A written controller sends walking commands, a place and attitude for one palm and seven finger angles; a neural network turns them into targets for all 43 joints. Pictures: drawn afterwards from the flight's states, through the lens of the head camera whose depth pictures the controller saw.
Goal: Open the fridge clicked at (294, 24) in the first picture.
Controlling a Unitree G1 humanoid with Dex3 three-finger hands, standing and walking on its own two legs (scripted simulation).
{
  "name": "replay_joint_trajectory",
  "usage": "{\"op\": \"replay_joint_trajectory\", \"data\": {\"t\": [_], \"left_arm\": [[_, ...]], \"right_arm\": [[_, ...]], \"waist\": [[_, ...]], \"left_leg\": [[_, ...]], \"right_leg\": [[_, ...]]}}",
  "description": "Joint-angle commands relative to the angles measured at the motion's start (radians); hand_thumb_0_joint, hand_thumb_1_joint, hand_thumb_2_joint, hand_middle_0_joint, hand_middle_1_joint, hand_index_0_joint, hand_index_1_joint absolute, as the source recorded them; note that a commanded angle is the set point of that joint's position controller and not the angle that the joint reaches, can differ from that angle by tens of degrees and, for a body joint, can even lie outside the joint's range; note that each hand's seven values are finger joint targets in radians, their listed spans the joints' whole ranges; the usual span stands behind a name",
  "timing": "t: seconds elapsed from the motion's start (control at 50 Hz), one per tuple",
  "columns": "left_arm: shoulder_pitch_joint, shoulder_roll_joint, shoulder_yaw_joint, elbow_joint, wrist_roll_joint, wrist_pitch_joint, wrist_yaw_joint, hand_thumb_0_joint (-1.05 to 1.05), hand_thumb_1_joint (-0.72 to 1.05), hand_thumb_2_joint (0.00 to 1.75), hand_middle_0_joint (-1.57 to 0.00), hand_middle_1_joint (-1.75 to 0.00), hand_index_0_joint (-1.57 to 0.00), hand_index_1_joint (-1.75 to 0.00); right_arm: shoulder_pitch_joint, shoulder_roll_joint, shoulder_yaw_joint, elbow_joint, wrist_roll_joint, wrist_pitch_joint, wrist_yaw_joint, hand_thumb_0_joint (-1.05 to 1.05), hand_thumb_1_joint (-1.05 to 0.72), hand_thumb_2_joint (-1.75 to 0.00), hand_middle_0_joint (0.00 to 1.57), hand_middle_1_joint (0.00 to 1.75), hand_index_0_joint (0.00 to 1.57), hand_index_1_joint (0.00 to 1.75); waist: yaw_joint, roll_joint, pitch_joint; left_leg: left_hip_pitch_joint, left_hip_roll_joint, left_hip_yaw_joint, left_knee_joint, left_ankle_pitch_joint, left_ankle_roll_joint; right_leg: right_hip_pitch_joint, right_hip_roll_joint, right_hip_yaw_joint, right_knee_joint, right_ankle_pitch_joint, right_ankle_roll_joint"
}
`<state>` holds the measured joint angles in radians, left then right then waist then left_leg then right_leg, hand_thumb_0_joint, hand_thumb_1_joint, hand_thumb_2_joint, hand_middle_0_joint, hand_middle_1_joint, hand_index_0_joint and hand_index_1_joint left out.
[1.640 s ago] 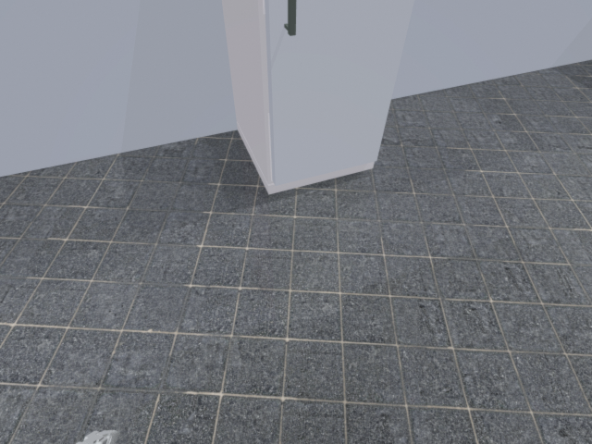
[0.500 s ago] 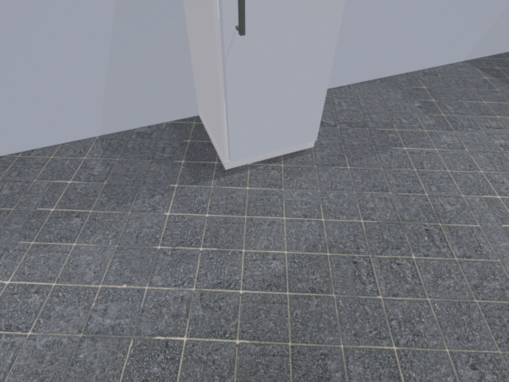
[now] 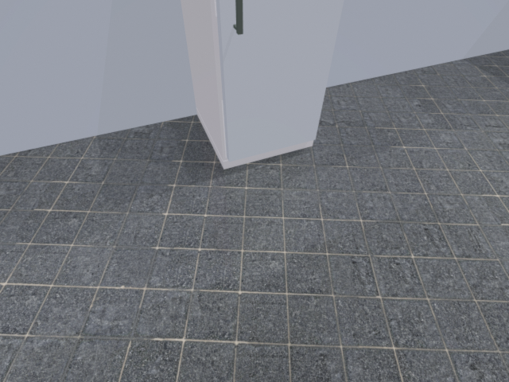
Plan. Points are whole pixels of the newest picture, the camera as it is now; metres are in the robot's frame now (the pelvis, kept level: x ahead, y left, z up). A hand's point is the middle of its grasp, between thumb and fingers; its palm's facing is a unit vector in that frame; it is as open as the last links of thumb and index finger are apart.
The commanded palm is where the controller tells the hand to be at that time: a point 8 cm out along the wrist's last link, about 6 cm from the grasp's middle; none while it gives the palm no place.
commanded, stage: walk to a spot facing it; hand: left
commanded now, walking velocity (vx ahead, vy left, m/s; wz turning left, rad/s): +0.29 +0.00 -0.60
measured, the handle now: out of the picture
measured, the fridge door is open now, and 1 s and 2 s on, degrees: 0 0 0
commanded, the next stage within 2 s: turn to face it in 1.96 s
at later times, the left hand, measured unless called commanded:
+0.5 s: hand out of the picture +0.11 +0.14 -0.17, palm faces -0.17 -0.97 -0.17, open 7.4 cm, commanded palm none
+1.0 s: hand (222, 223) +0.51 +0.12 -0.17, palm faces -0.46 -0.87 -0.19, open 7.4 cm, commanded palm none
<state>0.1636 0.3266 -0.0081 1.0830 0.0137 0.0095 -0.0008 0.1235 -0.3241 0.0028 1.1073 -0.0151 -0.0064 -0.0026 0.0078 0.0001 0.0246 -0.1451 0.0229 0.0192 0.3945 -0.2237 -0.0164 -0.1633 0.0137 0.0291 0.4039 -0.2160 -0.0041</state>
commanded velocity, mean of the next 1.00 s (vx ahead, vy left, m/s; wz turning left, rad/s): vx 0.34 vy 0.00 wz -0.49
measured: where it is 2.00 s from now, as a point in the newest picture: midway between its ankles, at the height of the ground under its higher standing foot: (325, 285)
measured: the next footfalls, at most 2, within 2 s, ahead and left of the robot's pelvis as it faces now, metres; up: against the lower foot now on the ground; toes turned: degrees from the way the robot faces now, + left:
left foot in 0.70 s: +0.39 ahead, +0.06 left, +0.00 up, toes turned -13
right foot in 1.26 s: +0.48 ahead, -0.27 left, +0.00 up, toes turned -45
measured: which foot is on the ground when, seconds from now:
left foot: down 0.00-0.26, up 0.28-0.68, down 0.70-1.00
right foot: down 0.00-0.70, up 0.72-1.00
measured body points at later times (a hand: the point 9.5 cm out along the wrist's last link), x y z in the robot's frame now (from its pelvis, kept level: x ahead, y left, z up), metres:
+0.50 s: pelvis +0.12 -0.03 +0.00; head +0.15 -0.05 +0.45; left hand +0.12 +0.19 -0.15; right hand +0.14 -0.29 -0.15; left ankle +0.20 +0.10 -0.67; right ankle +0.04 -0.11 -0.74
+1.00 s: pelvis +0.34 -0.02 +0.00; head +0.36 -0.01 +0.45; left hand +0.53 +0.16 -0.15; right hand +0.21 -0.23 -0.14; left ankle +0.35 +0.07 -0.74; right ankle +0.32 -0.17 -0.66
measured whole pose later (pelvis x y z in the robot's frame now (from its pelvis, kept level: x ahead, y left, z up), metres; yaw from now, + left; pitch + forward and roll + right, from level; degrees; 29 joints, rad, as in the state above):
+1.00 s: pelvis +0.34 -0.02 +0.00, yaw -30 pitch +0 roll +0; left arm 0.19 0.23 0.10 0.95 0.04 0.02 -0.04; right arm 0.34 -0.18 -0.05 1.04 -0.02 -0.08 -0.02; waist -0.01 -0.04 0.03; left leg -0.12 0.06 0.29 0.40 -0.27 0.04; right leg -0.63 -0.10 -0.05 1.10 -0.17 0.02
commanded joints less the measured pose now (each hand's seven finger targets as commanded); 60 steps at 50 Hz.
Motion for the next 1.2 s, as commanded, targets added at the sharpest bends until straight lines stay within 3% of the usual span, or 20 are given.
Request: {"op": "replay_joint_trajectory", "data": {"t": [0.0,0.08,0.12,0.16,0.2,0.22,0.24,0.26,0.3,0.36,0.58,0.64,0.66,0.68,0.7,0.76,0.82,1.06,1.12,1.18], "left_arm": [[0.049,0.111,0.04,-0.077,0.009,0.009,-0.007,0.0,0.9,0.9,-0.2,-0.3,-0.2,-0.3],[0.087,0.063,0.059,-0.138,0.009,-0.003,-0.025,0.0,0.9,0.9,-0.2,-0.3,-0.2,-0.3],[0.049,0.018,0.065,-0.174,0.009,-0.014,-0.033,0.0,0.9,0.9,-0.2,-0.3,-0.2,-0.3],[0.023,0.001,0.071,-0.195,0.008,-0.023,-0.04,0.0,0.9,0.9,-0.2,-0.3,-0.2,-0.3],[0.181,-0.021,0.081,-0.145,0.011,-0.032,-0.044,0.0,0.9,0.9,-0.2,-0.3,-0.2,-0.3],[0.341,0.052,0.098,-0.096,0.017,-0.046,-0.035,0.0,0.9,0.9,-0.2,-0.3,-0.2,-0.3],[0.469,0.17,0.121,-0.064,0.01,-0.06,-0.012,0.0,0.9,0.9,-0.2,-0.3,-0.2,-0.3],[0.478,0.134,0.112,-0.063,-0.003,-0.06,0.007,0.0,0.9,0.9,-0.2,-0.3,-0.2,-0.3],[0.368,0.07,0.093,-0.088,0.005,-0.063,0.01,0.0,0.9,0.9,-0.2,-0.3,-0.2,-0.3],[0.3,0.024,0.087,-0.102,0.012,-0.076,0.013,0.0,0.9,0.9,-0.2,-0.3,-0.2,-0.3],[0.31,0.024,0.095,-0.078,0.016,-0.076,0.02,0.0,0.9,0.9,-0.2,-0.3,-0.2,-0.3],[0.251,0.035,0.107,-0.09,0.01,-0.075,0.019,0.0,0.9,0.9,-0.2,-0.3,-0.2,-0.3],[0.279,-0.014,0.107,-0.104,-0.002,-0.073,0.011,0.0,0.9,0.9,-0.2,-0.3,-0.2,-0.3],[0.313,-0.067,0.099,-0.124,-0.011,-0.074,-0.005,0.0,0.9,0.9,-0.2,-0.3,-0.2,-0.3],[0.258,-0.04,0.1,-0.137,0.0,-0.075,-0.002,0.0,0.9,0.9,-0.2,-0.3,-0.2,-0.3],[0.148,-0.069,0.098,-0.144,0.019,-0.051,-0.03,0.0,0.9,0.9,-0.2,-0.3,-0.2,-0.3],[0.185,-0.103,0.097,-0.136,0.024,-0.011,-0.039,0.0,0.9,0.9,-0.2,-0.3,-0.2,-0.3],[-0.162,-0.123,0.074,-0.227,0.023,-0.004,-0.051,0.0,0.9,0.9,-0.2,-0.3,-0.2,-0.3],[-0.195,-0.117,0.073,-0.233,0.018,-0.011,-0.049,0.0,0.9,0.9,-0.2,-0.3,-0.2,-0.3],[-0.077,-0.089,0.078,-0.196,0.02,-0.028,-0.041,0.0,0.9,0.9,-0.2,-0.3,-0.2,-0.3]], "right_arm": [[0.061,-0.119,-0.035,-0.061,-0.008,0.002,-0.006,0.0,-0.9,-0.9,0.2,0.3,0.2,0.3],[0.128,-0.161,-0.067,-0.097,-0.005,-0.014,-0.012,0.0,-0.9,-0.9,0.2,0.3,0.2,0.3],[0.162,-0.166,-0.083,-0.101,-0.004,-0.032,-0.014,0.0,-0.9,-0.9,0.2,0.3,0.2,0.3],[0.173,-0.136,-0.082,-0.102,-0.009,-0.039,-0.015,0.0,-0.9,-0.9,0.2,0.3,0.2,0.3],[0.117,-0.114,-0.077,-0.113,-0.01,-0.04,-0.017,0.0,-0.9,-0.9,0.2,0.3,0.2,0.3],[0.092,-0.066,-0.067,-0.137,0.0,-0.039,-0.009,0.0,-0.9,-0.9,0.2,0.3,0.2,0.3],[0.017,0.006,-0.047,-0.209,0.004,-0.047,0.003,0.0,-0.9,-0.9,0.2,0.3,0.2,0.3],[-0.062,-0.038,-0.056,-0.227,0.0,-0.055,-0.003,0.0,-0.9,-0.9,0.2,0.3,0.2,0.3],[-0.058,-0.005,-0.06,-0.214,-0.005,-0.057,0.001,0.0,-0.9,-0.9,0.2,0.3,0.2,0.3],[0.014,0.035,-0.067,-0.181,-0.01,-0.039,0.01,0.0,-0.9,-0.9,0.2,0.3,0.2,0.3],[-0.12,0.078,-0.065,-0.271,0.002,-0.051,0.03,0.0,-0.9,-0.9,0.2,0.3,0.2,0.3],[0.135,0.019,-0.081,-0.197,-0.003,-0.066,0.004,0.0,-0.9,-0.9,0.2,0.3,0.2,0.3],[0.288,-0.075,-0.101,-0.156,-0.016,-0.071,-0.012,0.0,-0.9,-0.9,0.2,0.3,0.2,0.3],[0.389,-0.172,-0.12,-0.136,-0.023,-0.072,-0.014,0.0,-0.9,-0.9,0.2,0.3,0.2,0.3],[0.349,-0.138,-0.105,-0.142,-0.011,-0.064,-0.013,0.0,-0.9,-0.9,0.2,0.3,0.2,0.3],[0.171,0.016,-0.07,-0.167,-0.012,-0.074,-0.015,0.0,-0.9,-0.9,0.2,0.3,0.2,0.3],[0.155,0.048,-0.063,-0.153,-0.009,-0.09,-0.019,0.0,-0.9,-0.9,0.2,0.3,0.2,0.3],[0.39,0.032,-0.061,-0.051,-0.015,-0.088,-0.02,0.0,-0.9,-0.9,0.2,0.3,0.2,0.3],[0.4,0.016,-0.062,-0.039,-0.02,-0.079,-0.019,0.0,-0.9,-0.9,0.2,0.3,0.2,0.3],[0.396,-0.008,-0.065,-0.038,-0.016,-0.07,-0.018,0.0,-0.9,-0.9,0.2,0.3,0.2,0.3]], "waist": [[-0.009,-0.008,0.069],[-0.02,0.113,0.09],[-0.038,0.199,0.077],[-0.038,0.148,0.081],[0.047,0.099,0.019],[0.115,-0.136,-0.031],[0.148,-0.421,-0.034],[0.153,-0.228,-0.005],[0.084,-0.08,0.06],[0.021,-0.057,0.042],[0.044,-0.14,0.061],[-0.074,-0.087,-0.057],[-0.125,0.064,-0.173],[-0.125,0.34,-0.258],[-0.119,0.237,-0.219],[-0.035,0.134,0.048],[0.014,0.138,0.033],[-0.073,0.095,0.104],[-0.077,0.122,0.108],[-0.017,0.117,0.019]], "left_leg": [[-0.052,0.105,-0.065,-0.047,-0.313,0.037],[0.006,0.232,-0.196,-0.107,-0.426,0.117],[0.081,0.344,-0.241,-0.151,-0.265,0.184],[0.073,0.358,-0.161,-0.089,-0.041,0.187],[-0.072,0.269,0.013,0.141,0.037,0.105],[-0.289,0.157,0.137,0.477,-0.015,0.035],[-0.6,0.021,0.161,0.777,-0.357,-0.019],[-0.629,0.07,0.005,0.817,-0.314,-0.002],[-0.634,0.115,-0.015,0.83,-0.188,-0.012],[-0.547,0.117,0.012,0.74,-0.086,-0.039],[-0.369,0.05,0.07,0.322,0.02,-0.02],[0.034,0.009,0.085,0.119,0.059,0.009],[0.304,0.174,-0.092,0.089,0.029,0.054],[0.432,0.479,-0.475,-0.032,0.016,0.165],[0.301,0.519,-0.549,-0.134,-0.164,0.2],[-0.044,0.397,-0.273,-0.201,-0.246,0.144],[-0.138,0.321,-0.041,-0.209,-0.084,0.114],[0.143,0.324,0.159,-0.19,0.297,0.132],[0.17,0.344,0.203,-0.148,0.366,0.124],[0.186,0.329,0.26,0.076,0.738,0.098]], "right_leg": [[-0.165,-0.069,0.154,-0.051,-0.311,-0.043],[-0.322,0.02,0.068,0.196,-0.287,-0.04],[-0.4,-0.004,-0.046,0.381,-0.26,-0.014],[-0.369,-0.053,-0.061,0.362,-0.297,-0.01],[-0.068,-0.026,-0.116,0.161,-0.14,-0.024],[0.18,-0.12,0.09,-0.01,-0.136,-0.077],[0.292,-0.394,0.578,-0.174,0.007,-0.191],[0.247,-0.387,0.601,-0.17,0.063,-0.244],[0.157,-0.345,0.491,-0.153,0.057,-0.258],[0.068,-0.27,0.317,-0.162,0.144,-0.217],[0.054,-0.198,0.233,-0.115,0.318,-0.156],[-0.028,-0.124,0.171,0.17,0.468,-0.109],[-0.197,-0.053,0.118,0.411,0.272,-0.074],[-0.411,0.065,-0.02,0.766,-0.335,-0.029],[-0.45,0.021,0.036,0.915,-0.354,-0.04],[-0.488,-0.107,0.007,0.941,-0.146,-0.027],[-0.41,-0.126,-0.025,0.845,-0.053,-0.006],[-0.518,-0.123,-0.125,0.392,0.07,0.007],[-0.448,-0.1,-0.149,0.3,0.02,-0.024],[-0.218,-0.012,-0.219,0.205,-0.053,-0.072]]}}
